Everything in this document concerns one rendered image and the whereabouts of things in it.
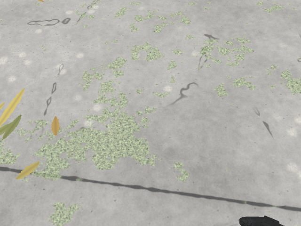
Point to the robot right hand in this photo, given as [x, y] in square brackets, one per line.
[259, 221]

